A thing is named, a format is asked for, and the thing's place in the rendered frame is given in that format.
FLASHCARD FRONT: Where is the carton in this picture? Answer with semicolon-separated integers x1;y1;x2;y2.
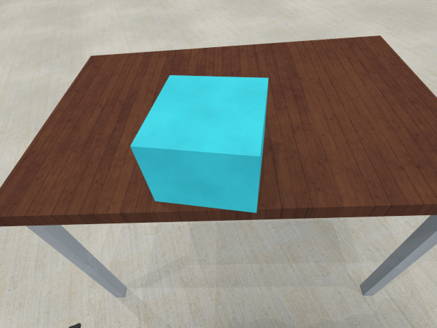
130;75;268;213

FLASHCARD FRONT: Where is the table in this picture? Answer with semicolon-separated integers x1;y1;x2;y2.
0;36;437;297

